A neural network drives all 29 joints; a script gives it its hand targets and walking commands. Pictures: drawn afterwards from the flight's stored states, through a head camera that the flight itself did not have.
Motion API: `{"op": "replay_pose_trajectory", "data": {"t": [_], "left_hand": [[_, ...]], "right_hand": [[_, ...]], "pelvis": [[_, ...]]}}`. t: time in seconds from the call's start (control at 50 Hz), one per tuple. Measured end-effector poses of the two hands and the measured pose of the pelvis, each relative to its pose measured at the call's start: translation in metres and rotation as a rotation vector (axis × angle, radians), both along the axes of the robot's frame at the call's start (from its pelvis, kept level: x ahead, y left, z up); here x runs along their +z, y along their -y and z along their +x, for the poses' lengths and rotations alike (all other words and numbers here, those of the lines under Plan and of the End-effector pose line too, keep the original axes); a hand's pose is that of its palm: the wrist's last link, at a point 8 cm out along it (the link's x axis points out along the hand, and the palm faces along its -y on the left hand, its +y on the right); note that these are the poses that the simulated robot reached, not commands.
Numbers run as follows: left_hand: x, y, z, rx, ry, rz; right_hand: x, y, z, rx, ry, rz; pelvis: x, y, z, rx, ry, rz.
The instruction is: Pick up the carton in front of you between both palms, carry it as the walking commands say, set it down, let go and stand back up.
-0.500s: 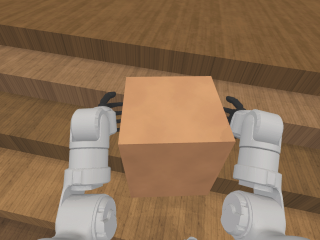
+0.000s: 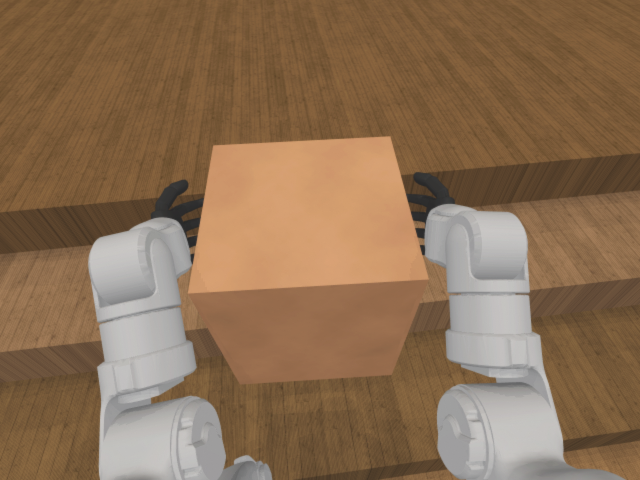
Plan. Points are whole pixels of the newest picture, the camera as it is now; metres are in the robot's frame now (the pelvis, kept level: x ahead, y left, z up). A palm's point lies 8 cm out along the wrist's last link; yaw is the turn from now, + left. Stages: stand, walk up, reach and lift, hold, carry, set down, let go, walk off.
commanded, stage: carry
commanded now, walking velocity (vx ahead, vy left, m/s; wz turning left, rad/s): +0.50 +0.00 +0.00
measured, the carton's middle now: (309, 269) +0.37 -0.04 +0.07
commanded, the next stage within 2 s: none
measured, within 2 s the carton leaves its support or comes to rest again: neither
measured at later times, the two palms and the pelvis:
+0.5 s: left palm out of the picture +0.64 +0.12 +0.32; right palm out of the picture +0.68 -0.17 +0.34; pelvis +0.30 -0.07 +0.17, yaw -1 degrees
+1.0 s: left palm out of the picture +0.99 +0.09 +0.46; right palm out of the picture +0.96 -0.20 +0.46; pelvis +0.60 -0.01 +0.30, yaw +0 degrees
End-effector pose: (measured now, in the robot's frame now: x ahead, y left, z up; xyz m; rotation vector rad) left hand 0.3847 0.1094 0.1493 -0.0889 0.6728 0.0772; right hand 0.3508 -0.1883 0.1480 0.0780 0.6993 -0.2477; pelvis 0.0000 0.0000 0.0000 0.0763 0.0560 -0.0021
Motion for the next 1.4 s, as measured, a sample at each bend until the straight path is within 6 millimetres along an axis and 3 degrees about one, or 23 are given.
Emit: {"op": "replay_pose_trajectory", "data": {"t": [0.06, 0.12, 0.22, 0.32, 0.44, 0.52, 0.62, 0.68, 0.74, 0.86, 0.98, 1.08, 1.16, 1.28, 1.4], "left_hand": [[0.012, 0.005, 0.024, 0.01, -0.032, -0.025], [0.041, 0.005, 0.051, 0.028, 0.015, -0.044], [0.098, 0.003, 0.11, 0.035, 0.148, -0.062], [0.131, 0.001, 0.171, 0.076, 0.149, -0.071], [0.158, -0.009, 0.235, 0.18, 0.07, 0.008], [0.179, -0.013, 0.259, 0.217, -0.012, 0.044], [0.243, -0.001, 0.32, 0.181, 0.053, 0.045], [0.285, 0.008, 0.364, 0.152, 0.126, 0.054], [0.31, 0.014, 0.403, 0.13, 0.141, 0.069], [0.328, 0.015, 0.492, 0.093, 0.095, 0.075], [0.315, 0.015, 0.597, 0.012, 0.015, 0.03], [0.313, 0.01, 0.638, 0.034, -0.064, -0.04], [0.343, 0.004, 0.666, 0.065, 0.004, -0.067], [0.41, 0.009, 0.727, 0.068, 0.165, -0.064], [0.452, 0.025, 0.803, 0.079, 0.13, -0.018]], "right_hand": [[0.012, 0.005, 0.02, -0.031, -0.027, 0.024], [0.044, 0.005, 0.052, -0.042, 0.024, 0.038], [0.114, 0.004, 0.12, -0.012, 0.158, -0.004], [0.161, 0.002, 0.198, 0.04, 0.164, -0.026], [0.181, -0.009, 0.304, 0.172, 0.096, 0.011], [0.193, -0.015, 0.341, 0.194, 0.021, 0.068], [0.245, 0.0, 0.383, 0.153, 0.087, 0.072], [0.28, 0.01, 0.415, 0.141, 0.158, 0.058], [0.301, 0.016, 0.449, 0.127, 0.171, 0.06], [0.315, 0.018, 0.526, 0.08, 0.12, 0.069], [0.309, 0.016, 0.602, 0.012, 0.034, 0.018], [0.314, 0.01, 0.637, -0.006, -0.045, -0.001], [0.354, 0.006, 0.677, -0.02, 0.029, 0.023], [0.432, 0.011, 0.748, 0.012, 0.193, -0.01], [0.475, 0.027, 0.835, 0.068, 0.162, -0.018]], "pelvis": [[0.033, -0.001, 0.029, 0.0, 0.014, -0.003], [0.062, 0.0, 0.06, -0.01, 0.014, -0.025], [0.089, 0.013, 0.119, -0.007, -0.003, -0.072], [0.11, 0.034, 0.189, 0.001, -0.017, -0.13], [0.139, 0.069, 0.274, -0.003, 0.001, -0.133], [0.181, 0.075, 0.31, -0.011, 0.038, -0.126], [0.225, 0.076, 0.36, 0.009, 0.047, -0.095], [0.238, 0.072, 0.393, 0.016, 0.032, -0.085], [0.249, 0.065, 0.432, 0.008, 0.024, -0.065], [0.267, 0.044, 0.517, 0.001, -0.002, -0.013], [0.288, 0.016, 0.595, 0.004, -0.001, -0.023], [0.336, 0.016, 0.638, -0.003, 0.013, -0.007], [0.372, 0.02, 0.677, -0.015, 0.012, -0.03], [0.399, 0.039, 0.749, 0.003, 0.014, -0.072], [0.423, 0.067, 0.835, 0.01, -0.002, -0.136]]}}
